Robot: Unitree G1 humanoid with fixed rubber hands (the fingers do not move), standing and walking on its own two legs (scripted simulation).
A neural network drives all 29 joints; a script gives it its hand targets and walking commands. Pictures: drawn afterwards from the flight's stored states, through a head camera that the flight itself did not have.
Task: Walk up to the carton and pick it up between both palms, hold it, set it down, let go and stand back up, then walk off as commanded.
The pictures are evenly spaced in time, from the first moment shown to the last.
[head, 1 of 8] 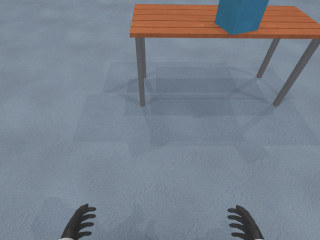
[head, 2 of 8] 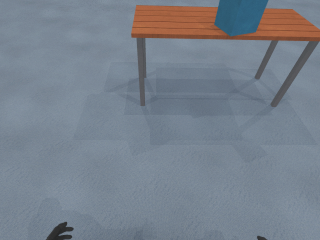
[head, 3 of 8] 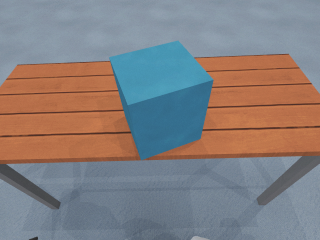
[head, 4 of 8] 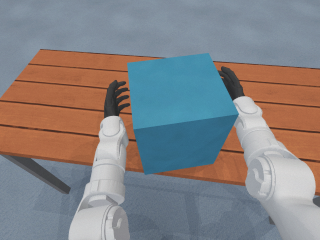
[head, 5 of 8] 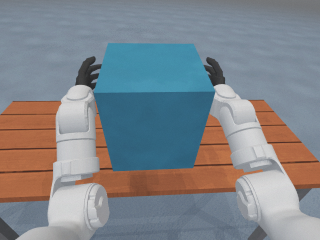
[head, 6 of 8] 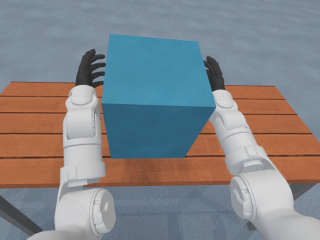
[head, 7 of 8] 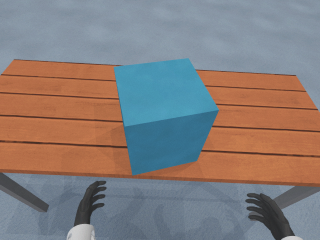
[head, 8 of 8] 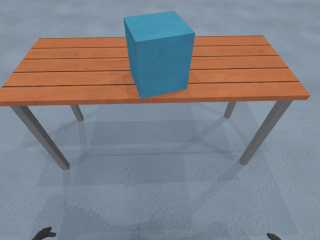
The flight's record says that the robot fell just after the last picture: no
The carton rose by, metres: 0.19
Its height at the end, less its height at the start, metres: +0.00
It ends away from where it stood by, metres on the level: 0.03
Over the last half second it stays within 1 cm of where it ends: yes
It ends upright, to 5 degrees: yes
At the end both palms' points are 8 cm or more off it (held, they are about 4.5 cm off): yes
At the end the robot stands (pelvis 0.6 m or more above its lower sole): yes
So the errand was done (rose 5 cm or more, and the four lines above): yes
